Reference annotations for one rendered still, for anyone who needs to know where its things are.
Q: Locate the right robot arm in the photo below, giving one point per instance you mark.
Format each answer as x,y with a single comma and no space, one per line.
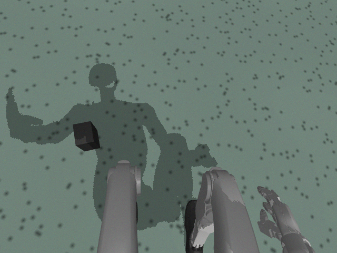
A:
295,243

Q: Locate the right robot foot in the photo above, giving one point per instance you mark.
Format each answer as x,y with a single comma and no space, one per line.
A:
189,225

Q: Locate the right robot hand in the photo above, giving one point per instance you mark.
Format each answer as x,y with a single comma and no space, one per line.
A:
281,214

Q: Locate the carton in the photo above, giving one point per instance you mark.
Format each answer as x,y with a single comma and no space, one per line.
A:
86,136

